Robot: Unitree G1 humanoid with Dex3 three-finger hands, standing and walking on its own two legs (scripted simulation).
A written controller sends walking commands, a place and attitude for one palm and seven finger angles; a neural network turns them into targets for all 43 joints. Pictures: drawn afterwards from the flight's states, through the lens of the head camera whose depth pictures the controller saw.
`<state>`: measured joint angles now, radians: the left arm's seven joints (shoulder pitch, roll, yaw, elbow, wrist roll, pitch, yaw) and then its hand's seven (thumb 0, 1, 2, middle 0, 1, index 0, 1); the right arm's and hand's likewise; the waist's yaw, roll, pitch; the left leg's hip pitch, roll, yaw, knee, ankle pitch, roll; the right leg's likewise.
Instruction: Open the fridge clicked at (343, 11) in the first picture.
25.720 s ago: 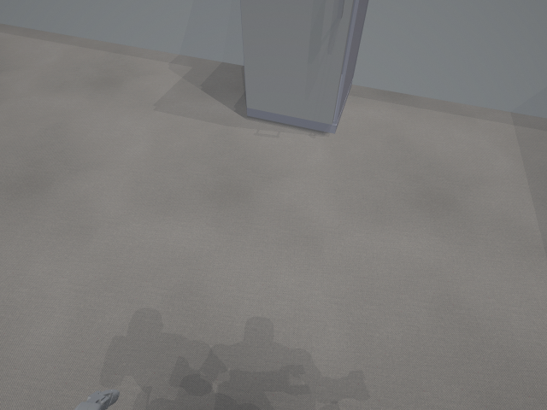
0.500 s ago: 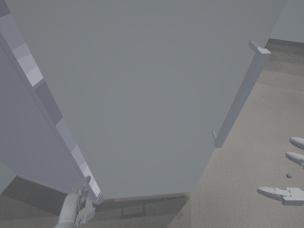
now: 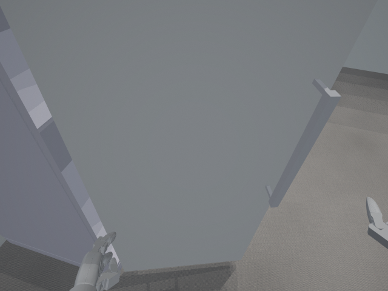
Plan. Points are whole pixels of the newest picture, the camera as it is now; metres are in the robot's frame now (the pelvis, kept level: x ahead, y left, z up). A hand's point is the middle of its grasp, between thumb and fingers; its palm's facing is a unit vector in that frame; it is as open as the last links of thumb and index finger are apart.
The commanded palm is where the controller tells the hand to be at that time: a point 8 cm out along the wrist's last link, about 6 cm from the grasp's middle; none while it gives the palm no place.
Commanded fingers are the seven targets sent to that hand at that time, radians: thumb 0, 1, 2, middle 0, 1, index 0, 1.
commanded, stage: draw the hand back to the body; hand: right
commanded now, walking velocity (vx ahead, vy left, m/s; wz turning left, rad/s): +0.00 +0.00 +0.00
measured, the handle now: (291, 154) +0.39 -0.23 +0.09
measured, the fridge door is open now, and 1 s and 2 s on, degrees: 68 68 68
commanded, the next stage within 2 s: step back with the hand held close in 0.38 s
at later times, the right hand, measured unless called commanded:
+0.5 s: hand (379, 231) +0.17 -0.27 +0.16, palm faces +0.49 +0.78 -0.38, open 7.4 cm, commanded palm +0.13 -0.29 +0.18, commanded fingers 0.00 -0.90 -0.90 0.20 0.30 0.20 0.30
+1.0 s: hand out of the picture +0.13 -0.30 +0.15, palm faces +0.41 +0.78 -0.47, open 7.4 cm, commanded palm +0.06 -0.33 +0.18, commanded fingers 0.00 -0.90 -0.90 0.20 0.30 0.20 0.30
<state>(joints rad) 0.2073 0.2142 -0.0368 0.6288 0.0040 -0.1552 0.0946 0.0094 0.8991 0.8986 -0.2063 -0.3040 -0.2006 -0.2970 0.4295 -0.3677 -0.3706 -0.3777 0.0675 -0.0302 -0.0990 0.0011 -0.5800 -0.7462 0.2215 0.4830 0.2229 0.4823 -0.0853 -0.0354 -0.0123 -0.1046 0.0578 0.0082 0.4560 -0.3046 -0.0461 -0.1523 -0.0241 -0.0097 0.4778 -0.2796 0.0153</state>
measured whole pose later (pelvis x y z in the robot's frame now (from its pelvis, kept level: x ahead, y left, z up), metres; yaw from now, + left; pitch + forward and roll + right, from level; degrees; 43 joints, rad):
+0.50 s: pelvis -0.01 +0.01 +0.00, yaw +0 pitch -5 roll +0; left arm 0.20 0.21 -0.03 0.65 0.01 -0.14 0.11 0.01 0.90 0.90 -0.21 -0.30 -0.20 -0.30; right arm 0.42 -0.35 -0.37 -0.35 0.07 -0.06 -0.09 0.01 -0.88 -0.89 0.21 0.30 0.21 0.30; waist -0.09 -0.04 0.02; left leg -0.07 0.04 0.01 0.42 -0.27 -0.03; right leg -0.11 -0.04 0.00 0.44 -0.24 0.03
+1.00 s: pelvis -0.08 -0.02 -0.01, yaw +0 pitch -1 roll +1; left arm 0.19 0.20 -0.02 0.54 -0.01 -0.03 0.09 0.01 0.90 0.90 -0.21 -0.30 -0.20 -0.30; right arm 0.52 -0.44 -0.44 -0.49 0.05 -0.19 -0.13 0.01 -0.88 -0.90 0.21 0.30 0.22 0.30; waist -0.02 0.02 0.06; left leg -0.27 0.07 0.00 0.47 -0.18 -0.07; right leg -0.34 -0.01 -0.01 0.54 -0.18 -0.02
